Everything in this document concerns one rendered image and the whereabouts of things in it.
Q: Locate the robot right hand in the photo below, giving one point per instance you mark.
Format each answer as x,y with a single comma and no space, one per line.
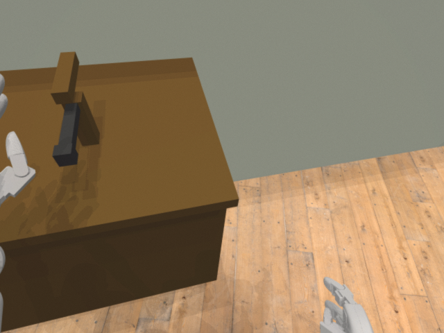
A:
351,319

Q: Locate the robot left hand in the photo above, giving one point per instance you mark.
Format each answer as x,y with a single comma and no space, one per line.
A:
13,179

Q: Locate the counter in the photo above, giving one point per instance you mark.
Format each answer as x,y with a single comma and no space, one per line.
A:
143,210

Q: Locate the tap lever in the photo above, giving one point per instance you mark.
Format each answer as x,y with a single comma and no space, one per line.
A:
65,153

